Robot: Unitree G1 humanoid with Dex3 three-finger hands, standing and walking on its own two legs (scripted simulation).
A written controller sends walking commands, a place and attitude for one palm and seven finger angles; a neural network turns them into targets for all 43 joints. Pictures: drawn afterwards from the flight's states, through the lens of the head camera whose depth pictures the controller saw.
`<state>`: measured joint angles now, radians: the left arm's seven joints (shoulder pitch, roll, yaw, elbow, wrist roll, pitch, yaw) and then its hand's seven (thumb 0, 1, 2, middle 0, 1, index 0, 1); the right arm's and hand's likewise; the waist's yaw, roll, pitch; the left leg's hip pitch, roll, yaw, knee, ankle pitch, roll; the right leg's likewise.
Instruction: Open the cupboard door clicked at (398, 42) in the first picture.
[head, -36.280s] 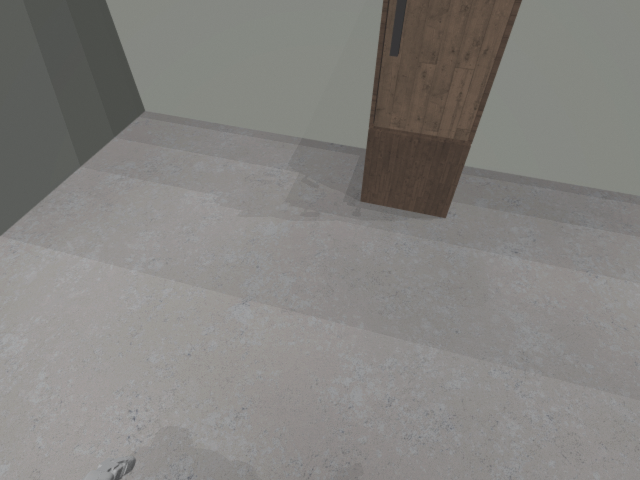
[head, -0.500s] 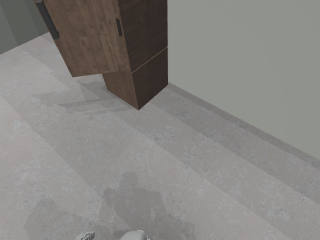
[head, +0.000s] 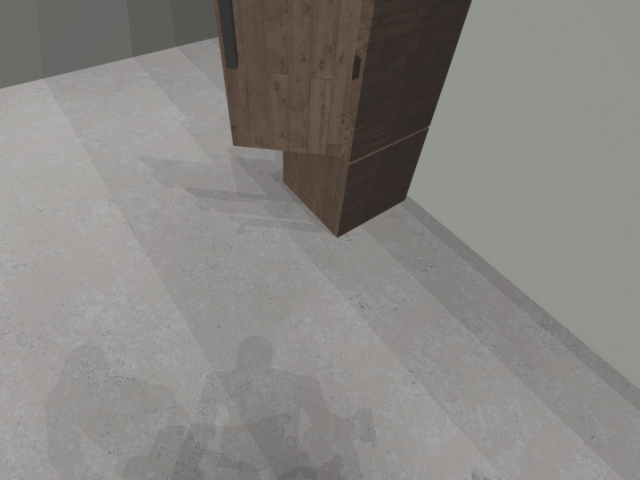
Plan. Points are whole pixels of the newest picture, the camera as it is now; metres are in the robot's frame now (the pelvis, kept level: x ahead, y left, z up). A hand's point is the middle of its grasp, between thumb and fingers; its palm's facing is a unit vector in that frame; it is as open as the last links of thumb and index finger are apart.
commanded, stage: take the last steps up to it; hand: left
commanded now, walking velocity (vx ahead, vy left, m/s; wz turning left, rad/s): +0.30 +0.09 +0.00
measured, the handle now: (230, 27) +1.05 +0.34 +0.04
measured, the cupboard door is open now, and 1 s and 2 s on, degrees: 49 49 49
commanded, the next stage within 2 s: come to a stop and stand still in 1.12 s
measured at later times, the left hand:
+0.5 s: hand (238, 367) +0.29 +0.16 -0.15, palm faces -0.02 -0.98 -0.19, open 7.3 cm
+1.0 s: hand (192, 344) +0.33 +0.25 -0.17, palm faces +0.05 -0.99 -0.14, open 7.4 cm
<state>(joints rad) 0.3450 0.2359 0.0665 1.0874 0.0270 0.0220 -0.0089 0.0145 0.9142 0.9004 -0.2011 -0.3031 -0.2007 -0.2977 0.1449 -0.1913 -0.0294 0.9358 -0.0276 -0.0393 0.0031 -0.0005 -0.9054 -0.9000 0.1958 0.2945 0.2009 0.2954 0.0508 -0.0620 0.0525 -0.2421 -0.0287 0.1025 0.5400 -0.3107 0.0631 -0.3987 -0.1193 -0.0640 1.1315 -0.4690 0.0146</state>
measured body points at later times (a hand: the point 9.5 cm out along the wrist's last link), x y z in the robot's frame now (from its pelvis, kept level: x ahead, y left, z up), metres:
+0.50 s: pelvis +0.17 -0.01 +0.00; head +0.20 -0.02 +0.45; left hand +0.29 +0.21 -0.14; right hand +0.07 -0.22 -0.16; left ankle +0.09 +0.11 -0.65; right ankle +0.21 -0.08 -0.73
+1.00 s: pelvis +0.35 +0.08 +0.01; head +0.38 +0.10 +0.45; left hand +0.33 +0.30 -0.16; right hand +0.44 -0.15 -0.13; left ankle +0.38 +0.15 -0.73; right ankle +0.30 -0.05 -0.65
